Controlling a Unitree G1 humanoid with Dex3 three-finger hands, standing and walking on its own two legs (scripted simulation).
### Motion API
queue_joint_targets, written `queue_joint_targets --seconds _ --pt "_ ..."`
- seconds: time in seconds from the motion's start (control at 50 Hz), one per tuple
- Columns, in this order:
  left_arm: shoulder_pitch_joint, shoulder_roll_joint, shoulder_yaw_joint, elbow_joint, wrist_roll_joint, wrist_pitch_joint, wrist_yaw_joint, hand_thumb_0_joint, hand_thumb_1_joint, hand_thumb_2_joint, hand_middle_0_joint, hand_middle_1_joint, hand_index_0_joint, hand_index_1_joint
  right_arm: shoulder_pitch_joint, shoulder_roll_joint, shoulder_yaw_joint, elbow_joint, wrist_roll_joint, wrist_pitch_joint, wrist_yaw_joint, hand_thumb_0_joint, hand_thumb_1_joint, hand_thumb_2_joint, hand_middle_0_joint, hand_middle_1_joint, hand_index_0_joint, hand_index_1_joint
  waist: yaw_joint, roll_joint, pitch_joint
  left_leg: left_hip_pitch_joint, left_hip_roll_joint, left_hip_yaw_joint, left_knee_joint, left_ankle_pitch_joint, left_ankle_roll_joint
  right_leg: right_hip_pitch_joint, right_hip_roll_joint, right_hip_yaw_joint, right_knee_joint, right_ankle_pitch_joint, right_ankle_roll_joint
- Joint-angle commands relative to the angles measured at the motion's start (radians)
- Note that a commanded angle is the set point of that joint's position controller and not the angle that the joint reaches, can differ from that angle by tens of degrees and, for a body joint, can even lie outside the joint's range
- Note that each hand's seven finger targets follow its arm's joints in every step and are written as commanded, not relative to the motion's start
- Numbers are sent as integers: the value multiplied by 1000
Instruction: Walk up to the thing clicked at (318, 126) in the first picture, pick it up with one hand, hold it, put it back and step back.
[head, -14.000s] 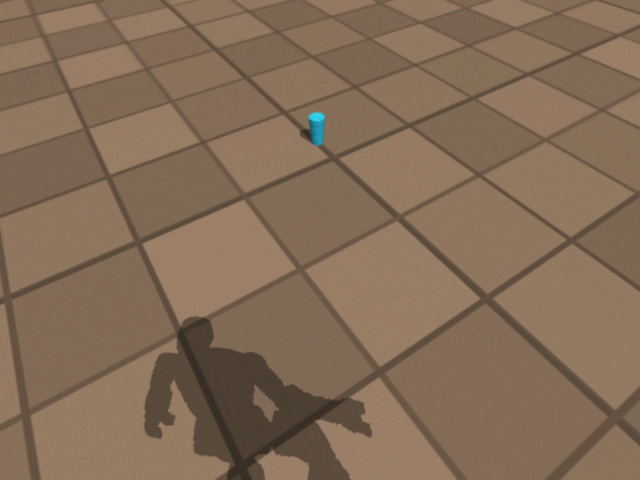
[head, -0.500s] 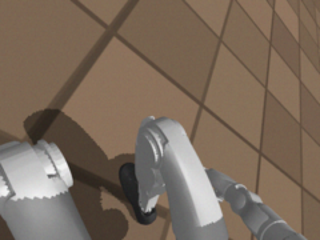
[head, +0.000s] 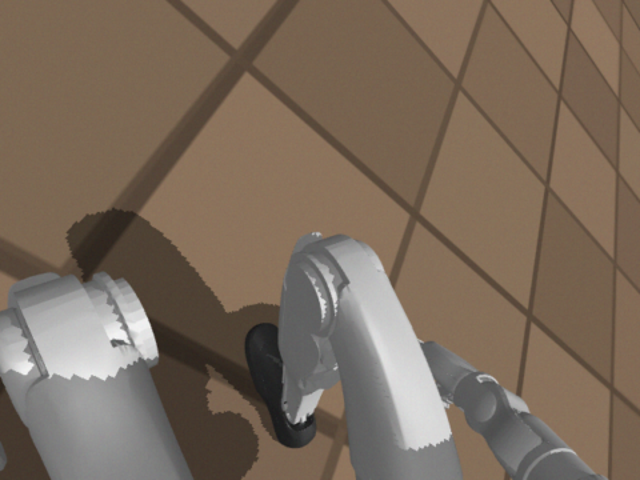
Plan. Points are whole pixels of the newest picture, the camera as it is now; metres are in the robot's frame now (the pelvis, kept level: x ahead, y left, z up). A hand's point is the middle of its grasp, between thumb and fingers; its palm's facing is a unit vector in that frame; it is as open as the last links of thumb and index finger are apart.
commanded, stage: settle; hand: left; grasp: from the side
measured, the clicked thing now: out of the picture +0.41 +0.32 -0.20
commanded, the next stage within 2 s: lift in 1.66 s
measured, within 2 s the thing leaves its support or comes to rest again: neither
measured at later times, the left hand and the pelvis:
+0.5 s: hand out of the picture +0.38 +0.35 -0.05, palm faces +0.43 -0.90 -0.05, open 10.9 cm; pelvis +0.01 -0.01 +0.03, yaw +5 degrees
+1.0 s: hand out of the picture +0.39 +0.34 +0.02, palm faces +0.42 -0.91 -0.06, open 11.0 cm; pelvis +0.02 -0.02 +0.06, yaw +9 degrees
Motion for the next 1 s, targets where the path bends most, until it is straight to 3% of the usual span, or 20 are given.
queue_joint_targets --seconds 0.0,0.08,0.1,0.12,0.16,0.18,0.2,0.22,0.3,0.34,0.5,0.54,0.62,0.68,0.7,0.76,0.8,0.86,0.9,0.98 --pt "-284 250 10 -355 -13 -83 4 0 222 1323 -1277 -1433 -1276 -1452 61 -330 -151 0 15 16 -25 0 -913 -905 199 300 199 300 -77 697 -692 472 57 150 -335 125 -4 232 11 -79 -195 221 -87" --pt "-253 182 -24 -408 -23 -26 -11 0 166 1309 -1281 -1436 -1282 -1454 102 -307 -184 21 39 19 -23 0 -918 -906 199 300 199 300 -55 687 -710 457 51 162 -361 96 -1 207 8 -64 -210 190 -94" --pt "-295 241 17 -502 -25 -23 -6 0 172 1297 -1271 -1419 -1272 -1437 96 -314 -199 0 48 16 -26 0 -913 -904 199 300 199 300 -31 707 -753 470 48 168 -363 115 0 206 4 -55 -205 210 -97" --pt "-216 157 -33 -441 -26 2 -18 0 186 1283 -1269 -1414 -1272 -1429 118 -297 -207 27 54 20 -25 0 -916 -904 200 300 199 300 -27 701 -759 492 47 170 -374 128 -2 203 3 -53 -209 213 -97" --pt "-271 126 -58 -508 -35 27 -29 0 188 1285 -1274 -1412 -1274 -1430 133 -290 -229 28 72 18 -23 0 -914 -904 199 300 199 300 -34 689 -754 463 42 175 -384 100 3 171 -1 -44 -215 194 -100" --pt "-217 91 -66 -466 -42 50 -36 0 170 1296 -1289 -1435 -1292 -1451 131 -285 -238 23 84 18 -25 0 -912 -903 200 300 199 300 -26 662 -741 449 38 176 -394 77 6 157 -3 -43 -222 172 -100" --pt "-208 91 -66 -476 -41 63 -39 0 190 1290 -1283 -1421 -1287 -1436 143 -277 -244 26 90 19 -25 0 -905 -901 200 300 199 300 -18 643 -749 428 36 180 -396 75 9 169 -5 -40 -227 169 -99" --pt "-246 140 -28 -551 -43 70 -39 0 182 1272 -1267 -1405 -1272 -1418 163 -279 -259 32 99 22 -27 0 -904 -901 200 300 199 300 7 662 -791 450 34 187 -400 95 8 171 -7 -33 -225 182 -101" --pt "-140 -9 -102 -512 -68 142 -71 0 198 1294 -1282 -1424 -1287 -1437 169 -253 -300 6 140 24 -28 0 -900 -899 200 300 199 300 20 599 -781 411 22 201 -432 46 17 123 -15 -16 -249 132 -105" --pt "-222 53 -65 -617 -68 148 -66 0 194 1302 -1272 -1427 -1278 -1441 191 -240 -318 21 154 24 -33 0 -897 -899 200 300 200 300 40 619 -820 414 19 216 -439 32 22 137 -18 0 -263 123 -105" --pt "-152 -24 -80 -634 -85 210 -104 0 161 1292 -1261 -1412 -1263 -1428 229 -210 -379 8 200 25 -48 0 -891 -899 200 300 199 300 66 570 -912 455 10 247 -477 74 27 144 -36 39 -298 135 -109" --pt "-218 41 -38 -749 -86 206 -106 0 162 1282 -1250 -1406 -1253 -1421 251 -200 -391 26 205 25 -52 0 -891 -899 200 300 199 300 88 618 -965 492 10 256 -487 100 25 162 -39 53 -298 148 -111" --pt "-187 -23 -54 -720 -101 233 -120 0 93 1274 -1240 -1402 -1243 -1420 256 -177 -406 33 220 18 -58 0 -898 -901 200 300 199 300 84 581 -965 470 4 273 -498 102 32 167 -44 72 -320 145 -109" --pt "-229 16 -24 -776 -101 233 -126 0 70 1268 -1219 -1386 -1220 -1405 278 -168 -423 54 226 16 -65 0 -895 -900 200 300 199 300 106 577 -1005 485 4 291 -498 129 35 187 -48 92 -332 159 -107" --pt "-219 -18 -50 -755 -96 241 -132 0 54 1266 -1220 -1394 -1224 -1410 278 -161 -425 56 225 15 -65 0 -894 -900 200 300 199 300 96 580 -1004 490 3 291 -505 131 35 180 -49 90 -333 156 -108" --pt "-218 -40 -51 -721 -96 257 -143 0 27 1263 -1217 -1384 -1219 -1402 279 -156 -436 62 233 11 -69 0 -896 -901 200 300 199 300 96 539 -985 461 0 302 -508 121 40 186 -52 98 -354 148 -105" --pt "-211 -24 -22 -734 -100 260 -148 0 31 1256 -1207 -1375 -1209 -1393 294 -158 -445 69 236 10 -70 0 -897 -901 200 300 199 300 111 523 -1032 478 -1 305 -510 152 42 218 -53 100 -356 170 -103" --pt "-177 -60 -30 -685 -99 281 -155 0 14 1265 -1215 -1386 -1218 -1404 299 -150 -452 66 244 9 -71 0 -899 -901 200 300 199 300 114 487 -1029 458 -3 313 -521 153 45 236 -57 103 -369 165 -99" --pt "-202 -38 -7 -710 -100 284 -155 0 9 1271 -1221 -1388 -1222 -1409 309 -147 -460 69 248 7 -74 0 -901 -902 200 300 199 300 123 465 -1064 457 -3 322 -514 177 51 263 -57 115 -380 186 -95" --pt "-211 -66 -20 -695 -94 301 -158 0 15 1282 -1237 -1396 -1236 -1418 313 -140 -471 71 252 0 -77 0 -901 -902 200 300 199 300 125 463 -1051 460 -4 330 -527 173 50 254 -59 121 -395 175 -96"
